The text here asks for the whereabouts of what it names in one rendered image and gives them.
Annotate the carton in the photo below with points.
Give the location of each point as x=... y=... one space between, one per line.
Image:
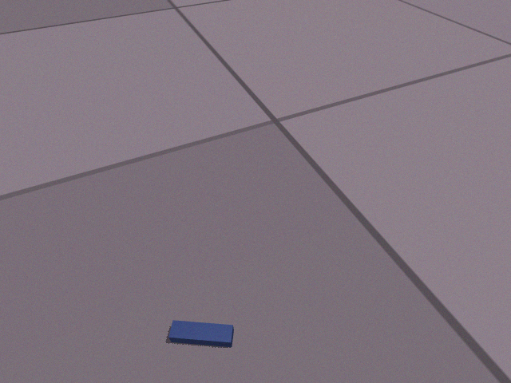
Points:
x=201 y=333

